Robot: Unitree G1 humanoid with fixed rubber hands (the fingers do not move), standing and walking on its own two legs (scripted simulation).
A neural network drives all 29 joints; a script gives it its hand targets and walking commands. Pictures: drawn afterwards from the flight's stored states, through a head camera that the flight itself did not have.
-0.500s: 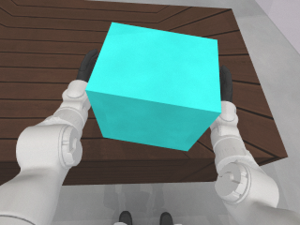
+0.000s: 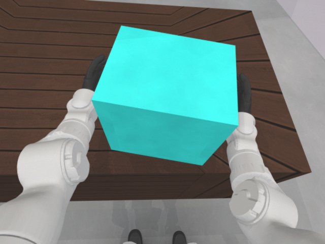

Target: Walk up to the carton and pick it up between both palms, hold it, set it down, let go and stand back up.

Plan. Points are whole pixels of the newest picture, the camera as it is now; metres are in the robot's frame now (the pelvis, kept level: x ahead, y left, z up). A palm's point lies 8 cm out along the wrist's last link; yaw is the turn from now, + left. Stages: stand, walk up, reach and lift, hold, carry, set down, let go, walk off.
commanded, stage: set down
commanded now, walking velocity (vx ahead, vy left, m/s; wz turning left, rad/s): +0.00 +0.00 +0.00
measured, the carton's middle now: (166, 103) +0.46 -0.02 +0.00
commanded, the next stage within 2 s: none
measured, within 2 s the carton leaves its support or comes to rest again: neither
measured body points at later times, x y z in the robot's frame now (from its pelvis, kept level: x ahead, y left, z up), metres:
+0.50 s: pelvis +0.00 +0.00 +0.00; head +0.13 +0.04 +0.43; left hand +0.50 +0.16 +0.04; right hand +0.43 -0.20 +0.05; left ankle +0.02 +0.09 -0.74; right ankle +0.00 -0.13 -0.74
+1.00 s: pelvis -0.01 +0.01 -0.03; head +0.13 +0.05 +0.40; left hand +0.52 +0.19 +0.02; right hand +0.44 -0.21 +0.02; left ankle +0.02 +0.10 -0.74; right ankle +0.00 -0.13 -0.74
